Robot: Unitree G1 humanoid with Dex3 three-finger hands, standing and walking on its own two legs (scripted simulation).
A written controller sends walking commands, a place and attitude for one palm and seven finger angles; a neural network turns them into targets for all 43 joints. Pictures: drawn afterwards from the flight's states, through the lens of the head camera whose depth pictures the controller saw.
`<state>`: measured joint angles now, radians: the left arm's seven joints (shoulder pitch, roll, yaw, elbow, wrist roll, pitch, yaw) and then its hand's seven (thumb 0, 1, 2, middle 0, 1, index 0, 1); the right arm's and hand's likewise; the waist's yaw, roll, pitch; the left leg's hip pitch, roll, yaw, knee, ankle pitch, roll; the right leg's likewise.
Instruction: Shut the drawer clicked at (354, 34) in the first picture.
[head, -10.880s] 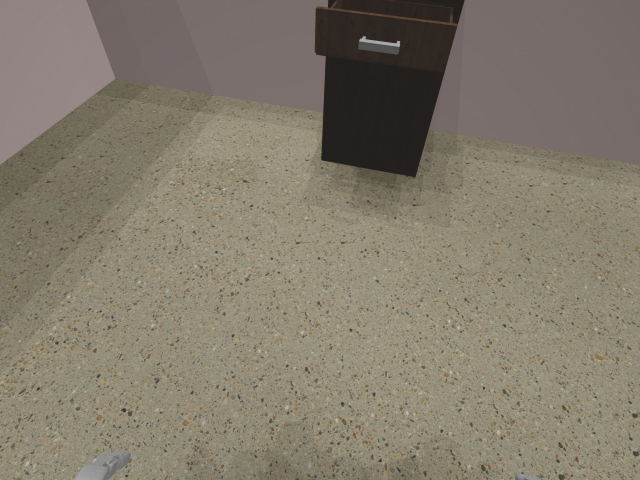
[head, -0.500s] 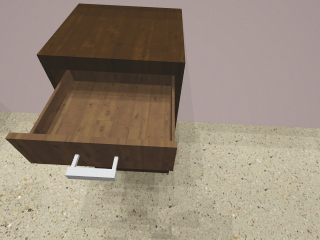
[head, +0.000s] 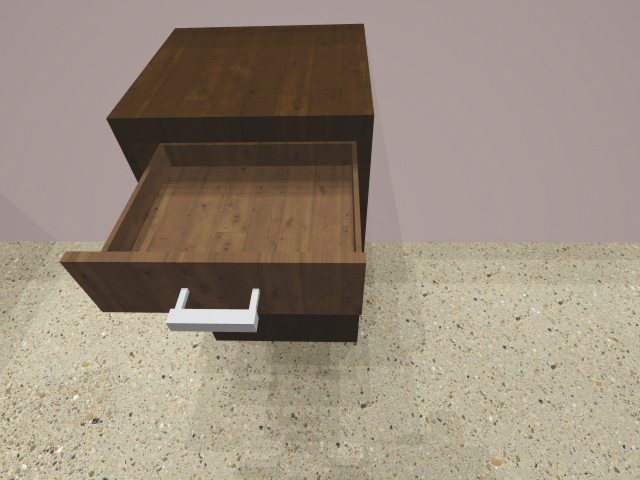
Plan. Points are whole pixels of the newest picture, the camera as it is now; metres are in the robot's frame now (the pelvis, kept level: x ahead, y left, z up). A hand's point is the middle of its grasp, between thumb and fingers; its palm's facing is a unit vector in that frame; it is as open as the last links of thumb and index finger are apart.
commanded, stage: come to a stop and stand still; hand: left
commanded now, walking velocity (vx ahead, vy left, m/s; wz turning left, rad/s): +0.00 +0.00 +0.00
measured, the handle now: (216, 307) +0.36 +0.19 -0.02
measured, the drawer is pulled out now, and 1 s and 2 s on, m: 0.29 0.29 0.28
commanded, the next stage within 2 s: look again from close up in 0.14 s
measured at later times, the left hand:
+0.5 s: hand out of the picture +0.04 +0.14 -0.16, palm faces -0.02 -0.98 -0.22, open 7.3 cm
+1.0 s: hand (222, 436) +0.19 +0.15 -0.06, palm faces +0.26 -0.95 -0.18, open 7.2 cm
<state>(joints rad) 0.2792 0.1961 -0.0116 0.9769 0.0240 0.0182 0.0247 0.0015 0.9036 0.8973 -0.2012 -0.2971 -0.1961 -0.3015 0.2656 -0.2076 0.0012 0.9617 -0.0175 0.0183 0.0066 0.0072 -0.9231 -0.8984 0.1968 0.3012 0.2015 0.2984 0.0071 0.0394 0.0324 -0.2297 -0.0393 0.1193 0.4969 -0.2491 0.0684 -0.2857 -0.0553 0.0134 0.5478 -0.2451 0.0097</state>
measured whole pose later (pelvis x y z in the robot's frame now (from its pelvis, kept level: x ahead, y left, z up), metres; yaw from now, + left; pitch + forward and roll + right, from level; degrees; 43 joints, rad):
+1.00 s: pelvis +0.04 -0.05 +0.00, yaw +3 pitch +0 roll +1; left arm 0.42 0.16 0.03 0.32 -0.13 -0.07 0.09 0.02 0.93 0.90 -0.23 -0.33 -0.23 -0.33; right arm 0.33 -0.22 0.00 0.93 0.03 -0.20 -0.07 0.02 -0.92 -0.90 0.20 0.30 0.20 0.30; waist -0.01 0.03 0.00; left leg -0.20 0.01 0.05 0.49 -0.29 -0.01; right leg -0.23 0.00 -0.06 0.52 -0.29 -0.03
